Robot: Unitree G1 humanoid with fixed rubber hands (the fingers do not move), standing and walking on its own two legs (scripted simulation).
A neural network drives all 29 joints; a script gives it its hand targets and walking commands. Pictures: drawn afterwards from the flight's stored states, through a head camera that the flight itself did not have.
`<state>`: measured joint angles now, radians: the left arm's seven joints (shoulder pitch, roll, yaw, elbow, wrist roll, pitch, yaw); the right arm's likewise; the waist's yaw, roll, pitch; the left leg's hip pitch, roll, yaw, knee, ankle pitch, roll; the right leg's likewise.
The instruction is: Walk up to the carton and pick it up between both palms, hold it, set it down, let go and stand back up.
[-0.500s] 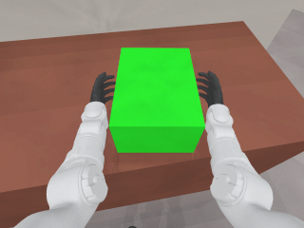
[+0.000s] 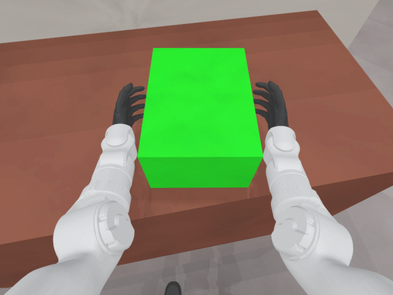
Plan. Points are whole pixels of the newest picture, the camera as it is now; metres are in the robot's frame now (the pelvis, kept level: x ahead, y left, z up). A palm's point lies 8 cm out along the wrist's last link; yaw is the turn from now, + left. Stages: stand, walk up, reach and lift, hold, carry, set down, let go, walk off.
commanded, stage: set down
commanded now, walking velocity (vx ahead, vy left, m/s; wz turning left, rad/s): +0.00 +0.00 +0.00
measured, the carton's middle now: (199, 115) +0.51 +0.06 +0.01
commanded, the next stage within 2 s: none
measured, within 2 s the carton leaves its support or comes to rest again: neither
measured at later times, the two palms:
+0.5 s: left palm (123, 123) +0.44 +0.21 +0.05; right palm (276, 123) +0.46 -0.11 +0.06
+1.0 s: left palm (124, 125) +0.44 +0.21 +0.05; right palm (275, 125) +0.46 -0.11 +0.06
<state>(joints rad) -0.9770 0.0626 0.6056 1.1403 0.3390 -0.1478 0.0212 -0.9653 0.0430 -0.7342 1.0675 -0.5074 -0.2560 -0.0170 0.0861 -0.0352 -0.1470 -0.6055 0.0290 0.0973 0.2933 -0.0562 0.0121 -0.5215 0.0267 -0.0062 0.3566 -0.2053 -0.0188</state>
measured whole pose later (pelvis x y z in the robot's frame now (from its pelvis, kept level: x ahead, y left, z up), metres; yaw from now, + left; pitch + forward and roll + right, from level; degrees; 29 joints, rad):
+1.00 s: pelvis +0.00 +0.01 +0.00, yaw +1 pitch +20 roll +0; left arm -0.94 -0.02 0.69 0.99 0.48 -0.13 -0.01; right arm -0.92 0.10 -0.83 0.92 -0.59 -0.23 0.07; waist 0.07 -0.05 -0.10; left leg -0.56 0.02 0.08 0.25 -0.04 0.02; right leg -0.46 0.02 -0.02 0.30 -0.19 -0.01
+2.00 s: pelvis -0.01 +0.00 -0.02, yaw +0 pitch +29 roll -3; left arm -1.15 0.24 0.10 1.49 -0.11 -0.22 0.10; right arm -1.09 -0.17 -0.20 1.34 0.03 -0.13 -0.04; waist 0.06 -0.04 -0.30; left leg -0.88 0.07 0.05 0.48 -0.11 0.01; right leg -0.72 0.07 -0.05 0.41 -0.20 -0.03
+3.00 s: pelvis -0.03 +0.00 -0.01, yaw +1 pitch +21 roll -2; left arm -1.07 0.35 0.01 1.22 -0.22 -0.01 0.02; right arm -1.14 -0.38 0.13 1.32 0.45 -0.03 0.01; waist 0.07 -0.03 -0.22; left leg -0.70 0.06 0.05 0.40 -0.06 0.00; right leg -0.56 0.05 -0.06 0.39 -0.19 -0.03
